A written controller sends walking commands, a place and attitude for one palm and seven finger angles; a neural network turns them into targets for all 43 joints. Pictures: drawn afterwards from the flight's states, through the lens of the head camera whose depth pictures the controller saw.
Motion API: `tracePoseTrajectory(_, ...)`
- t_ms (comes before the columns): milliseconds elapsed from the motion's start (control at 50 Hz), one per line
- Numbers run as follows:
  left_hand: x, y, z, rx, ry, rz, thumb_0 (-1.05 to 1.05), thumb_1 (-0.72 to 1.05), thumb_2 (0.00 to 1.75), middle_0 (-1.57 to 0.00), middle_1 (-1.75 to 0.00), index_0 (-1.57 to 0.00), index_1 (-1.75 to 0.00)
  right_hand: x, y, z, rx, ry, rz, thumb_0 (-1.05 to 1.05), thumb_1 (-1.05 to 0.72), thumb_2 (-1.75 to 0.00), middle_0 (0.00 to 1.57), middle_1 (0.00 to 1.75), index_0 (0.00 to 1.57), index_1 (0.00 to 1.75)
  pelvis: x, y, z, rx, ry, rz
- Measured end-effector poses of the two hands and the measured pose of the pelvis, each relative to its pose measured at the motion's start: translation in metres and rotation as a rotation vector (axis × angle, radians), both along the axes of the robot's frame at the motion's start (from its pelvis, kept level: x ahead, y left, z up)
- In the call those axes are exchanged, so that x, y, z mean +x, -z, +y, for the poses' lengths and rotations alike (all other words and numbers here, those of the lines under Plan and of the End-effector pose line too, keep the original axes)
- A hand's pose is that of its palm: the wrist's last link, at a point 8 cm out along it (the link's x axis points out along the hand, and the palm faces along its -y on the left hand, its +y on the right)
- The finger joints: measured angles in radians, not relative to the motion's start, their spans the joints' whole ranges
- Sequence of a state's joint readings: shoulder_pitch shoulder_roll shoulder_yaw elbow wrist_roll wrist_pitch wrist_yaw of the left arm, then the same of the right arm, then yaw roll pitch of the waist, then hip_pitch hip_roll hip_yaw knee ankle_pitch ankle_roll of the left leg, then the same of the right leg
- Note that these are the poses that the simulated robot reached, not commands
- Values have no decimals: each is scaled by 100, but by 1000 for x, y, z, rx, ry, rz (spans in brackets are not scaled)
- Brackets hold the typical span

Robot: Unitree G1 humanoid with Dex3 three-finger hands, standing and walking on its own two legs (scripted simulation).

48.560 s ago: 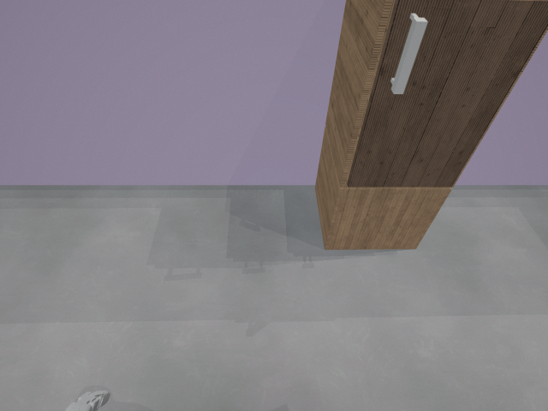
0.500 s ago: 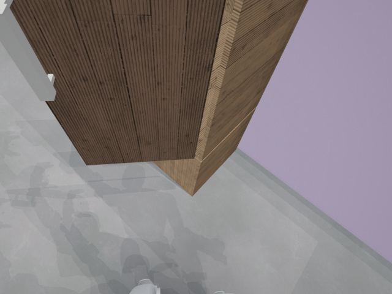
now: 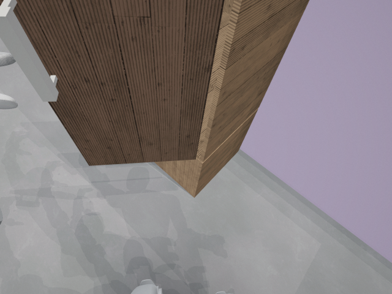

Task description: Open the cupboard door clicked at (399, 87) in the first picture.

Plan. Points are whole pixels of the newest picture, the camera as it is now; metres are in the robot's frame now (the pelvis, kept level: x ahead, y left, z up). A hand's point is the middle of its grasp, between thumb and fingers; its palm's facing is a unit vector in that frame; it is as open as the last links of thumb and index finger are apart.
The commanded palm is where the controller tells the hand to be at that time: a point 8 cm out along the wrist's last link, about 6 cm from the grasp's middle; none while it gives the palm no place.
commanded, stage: slide the fingers in behind the handle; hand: left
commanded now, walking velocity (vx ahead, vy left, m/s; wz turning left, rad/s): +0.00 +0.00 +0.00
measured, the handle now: (32, 54) +0.52 +0.28 +0.16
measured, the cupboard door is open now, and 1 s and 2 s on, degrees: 48 48 48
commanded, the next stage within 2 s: close the thumb around the handle in 1.40 s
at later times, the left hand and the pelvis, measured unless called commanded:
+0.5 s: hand (11, 74) +0.46 +0.29 +0.17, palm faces +0.07 -1.00 +0.02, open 14.0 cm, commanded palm +0.45 +0.34 +0.16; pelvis +0.00 -0.01 +0.00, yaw +0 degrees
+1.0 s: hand (29, 73) +0.47 +0.27 +0.16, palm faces +0.04 -1.00 +0.03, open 14.0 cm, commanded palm +0.45 +0.32 +0.16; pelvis +0.00 +0.00 +0.00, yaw +0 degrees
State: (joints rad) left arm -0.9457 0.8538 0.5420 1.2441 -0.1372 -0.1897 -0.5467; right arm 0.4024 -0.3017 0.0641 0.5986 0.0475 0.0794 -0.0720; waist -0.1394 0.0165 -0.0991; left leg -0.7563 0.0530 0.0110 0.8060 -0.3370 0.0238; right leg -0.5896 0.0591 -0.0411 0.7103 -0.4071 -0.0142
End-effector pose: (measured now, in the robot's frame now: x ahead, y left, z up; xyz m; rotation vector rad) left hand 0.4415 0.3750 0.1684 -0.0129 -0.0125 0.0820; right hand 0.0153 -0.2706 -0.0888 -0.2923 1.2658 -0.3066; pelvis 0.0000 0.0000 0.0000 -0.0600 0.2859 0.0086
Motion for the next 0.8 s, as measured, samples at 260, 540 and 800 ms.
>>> tracePoseTrajectory(260,-4,2,-16,-8,1,24,-1,-50,30,-30,-120,-30,-120,-16,0,-10,3,33,19,1,-91,-90,20,30,20,30,0,-2,-6,6,3,-22)
tracePoseTrajectory(540,0,5,-32,0,16,34,-1,-50,30,-30,-120,-30,-120,-2,0,-14,-4,14,-27,1,-91,-90,20,30,20,30,-4,-2,-9,7,-2,-26)
tracePoseTrajectory(800,6,6,-36,8,4,20,-1,-50,30,-31,-121,-31,-122,-3,2,-7,11,9,-8,1,-91,-90,20,30,20,30,0,-3,-6,7,-5,-27)
